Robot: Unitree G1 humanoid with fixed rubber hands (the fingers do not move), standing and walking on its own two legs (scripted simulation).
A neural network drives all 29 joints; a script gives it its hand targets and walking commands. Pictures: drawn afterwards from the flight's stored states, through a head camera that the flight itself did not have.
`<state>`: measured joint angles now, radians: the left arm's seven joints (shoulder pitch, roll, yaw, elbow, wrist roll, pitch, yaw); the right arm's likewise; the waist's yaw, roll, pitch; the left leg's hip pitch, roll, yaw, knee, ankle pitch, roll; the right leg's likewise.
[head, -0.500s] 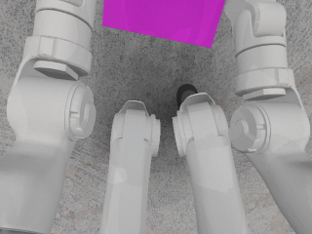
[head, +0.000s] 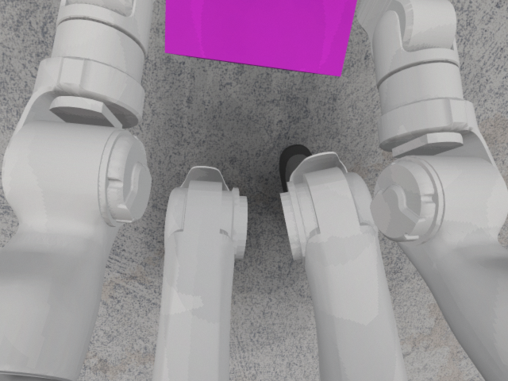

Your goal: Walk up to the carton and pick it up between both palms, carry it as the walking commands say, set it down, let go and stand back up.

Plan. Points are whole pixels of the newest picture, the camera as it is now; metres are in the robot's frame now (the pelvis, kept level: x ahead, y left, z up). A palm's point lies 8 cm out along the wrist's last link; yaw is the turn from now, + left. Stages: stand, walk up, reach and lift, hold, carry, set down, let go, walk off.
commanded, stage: set down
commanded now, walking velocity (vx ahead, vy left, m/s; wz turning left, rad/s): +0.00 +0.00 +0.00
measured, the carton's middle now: out of the picture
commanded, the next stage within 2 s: none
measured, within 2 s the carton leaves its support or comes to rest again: rests again in 0.40 s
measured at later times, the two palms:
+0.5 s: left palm out of the picture +0.59 +0.08 -0.16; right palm out of the picture +0.54 -0.17 -0.17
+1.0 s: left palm out of the picture +0.59 +0.09 -0.17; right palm out of the picture +0.54 -0.17 -0.17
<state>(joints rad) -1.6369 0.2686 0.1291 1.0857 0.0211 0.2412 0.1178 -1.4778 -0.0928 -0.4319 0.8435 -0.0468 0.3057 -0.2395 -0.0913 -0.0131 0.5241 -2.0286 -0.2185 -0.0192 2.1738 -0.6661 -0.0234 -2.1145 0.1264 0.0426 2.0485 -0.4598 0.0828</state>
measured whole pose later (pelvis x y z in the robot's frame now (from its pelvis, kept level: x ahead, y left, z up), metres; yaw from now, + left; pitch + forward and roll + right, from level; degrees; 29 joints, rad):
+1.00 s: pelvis +0.02 +0.00 -0.01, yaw +0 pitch +39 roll -4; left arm -1.56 0.20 0.17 1.12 0.15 0.20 0.09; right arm -1.36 -0.06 -0.56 0.87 -0.12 0.22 -0.14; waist -0.09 0.00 0.30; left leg -2.19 -0.19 -0.01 2.21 -0.68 0.02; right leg -2.24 0.09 0.01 2.08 -0.53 0.08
